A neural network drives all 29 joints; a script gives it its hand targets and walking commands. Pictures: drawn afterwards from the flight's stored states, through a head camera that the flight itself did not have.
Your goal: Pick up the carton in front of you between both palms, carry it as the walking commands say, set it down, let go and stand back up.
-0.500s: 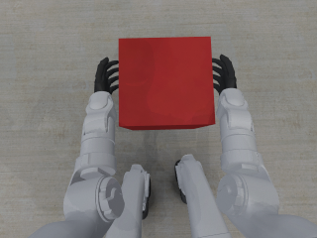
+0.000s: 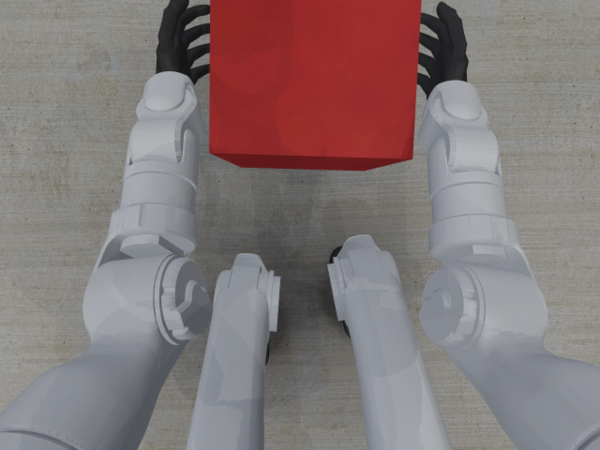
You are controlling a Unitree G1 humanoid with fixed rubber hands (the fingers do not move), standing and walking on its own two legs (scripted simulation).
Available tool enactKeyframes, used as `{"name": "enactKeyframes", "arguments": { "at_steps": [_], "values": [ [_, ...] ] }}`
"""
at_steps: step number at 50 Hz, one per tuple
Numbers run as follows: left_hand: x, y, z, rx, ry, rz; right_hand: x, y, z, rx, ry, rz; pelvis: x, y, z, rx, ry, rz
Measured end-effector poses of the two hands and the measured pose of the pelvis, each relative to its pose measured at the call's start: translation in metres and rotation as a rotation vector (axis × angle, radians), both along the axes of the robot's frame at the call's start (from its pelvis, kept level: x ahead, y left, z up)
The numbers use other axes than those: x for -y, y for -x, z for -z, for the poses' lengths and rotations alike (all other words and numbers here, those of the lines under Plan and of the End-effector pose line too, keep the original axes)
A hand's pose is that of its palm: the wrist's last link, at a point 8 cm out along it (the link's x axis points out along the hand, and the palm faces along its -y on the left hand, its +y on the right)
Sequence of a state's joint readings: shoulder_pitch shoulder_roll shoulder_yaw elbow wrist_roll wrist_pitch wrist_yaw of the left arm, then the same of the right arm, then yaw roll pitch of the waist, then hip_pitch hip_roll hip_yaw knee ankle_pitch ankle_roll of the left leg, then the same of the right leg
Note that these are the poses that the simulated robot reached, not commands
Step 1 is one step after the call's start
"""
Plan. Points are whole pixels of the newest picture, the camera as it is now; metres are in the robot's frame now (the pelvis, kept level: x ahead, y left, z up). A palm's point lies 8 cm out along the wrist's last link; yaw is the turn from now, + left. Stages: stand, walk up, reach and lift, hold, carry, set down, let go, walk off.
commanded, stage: set down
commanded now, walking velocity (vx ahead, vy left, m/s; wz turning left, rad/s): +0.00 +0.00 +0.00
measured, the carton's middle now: (308, 89) +0.52 -0.05 -0.19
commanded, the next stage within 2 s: none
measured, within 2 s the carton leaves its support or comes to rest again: rests again in 0.84 s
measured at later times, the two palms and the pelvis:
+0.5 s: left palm (212, 88) +0.55 +0.08 -0.25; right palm (413, 95) +0.50 -0.21 -0.24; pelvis +0.00 +0.01 -0.09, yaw +0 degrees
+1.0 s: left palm (212, 96) +0.55 +0.09 -0.27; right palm (410, 105) +0.49 -0.21 -0.27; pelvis -0.01 +0.01 -0.10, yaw +1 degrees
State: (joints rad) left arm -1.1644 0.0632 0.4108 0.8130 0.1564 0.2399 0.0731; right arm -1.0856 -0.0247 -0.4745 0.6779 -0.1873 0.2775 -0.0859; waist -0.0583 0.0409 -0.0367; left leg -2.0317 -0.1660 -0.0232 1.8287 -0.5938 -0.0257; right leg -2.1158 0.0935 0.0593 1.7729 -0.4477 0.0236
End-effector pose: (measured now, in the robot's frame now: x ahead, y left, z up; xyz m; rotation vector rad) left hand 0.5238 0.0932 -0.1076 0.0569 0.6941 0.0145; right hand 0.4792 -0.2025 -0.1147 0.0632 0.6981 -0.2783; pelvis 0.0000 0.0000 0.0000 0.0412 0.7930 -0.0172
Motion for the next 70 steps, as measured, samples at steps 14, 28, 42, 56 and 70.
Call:
{"name": "enactKeyframes", "arguments": {
  "at_steps": [14,28,42,56,70],
  "values": [
    [0.008,-0.021,0.094,-0.025,-0.008,0.041,0.007,-0.014,0.090,-0.029,0.022,0.010,-0.006,0.007,0.058,0.019,0.017,-0.018],
    [0.009,-0.030,0.142,-0.041,-0.009,0.068,0.009,-0.024,0.129,-0.047,0.027,0.021,-0.007,-0.001,0.090,0.076,0.042,-0.040],
    [0.005,-0.022,0.155,-0.080,-0.027,0.078,0.007,-0.013,0.148,-0.090,0.017,-0.015,-0.009,0.003,0.098,0.120,0.044,-0.049],
    [0.003,-0.023,0.160,-0.079,-0.012,0.108,0.010,-0.014,0.152,-0.093,0.012,-0.057,-0.009,0.009,0.107,0.166,0.050,-0.051],
    [0.001,-0.026,0.162,-0.068,0.017,0.136,0.013,-0.017,0.153,-0.089,-0.001,-0.083,-0.011,0.010,0.109,0.177,0.060,-0.048]
  ]
}}
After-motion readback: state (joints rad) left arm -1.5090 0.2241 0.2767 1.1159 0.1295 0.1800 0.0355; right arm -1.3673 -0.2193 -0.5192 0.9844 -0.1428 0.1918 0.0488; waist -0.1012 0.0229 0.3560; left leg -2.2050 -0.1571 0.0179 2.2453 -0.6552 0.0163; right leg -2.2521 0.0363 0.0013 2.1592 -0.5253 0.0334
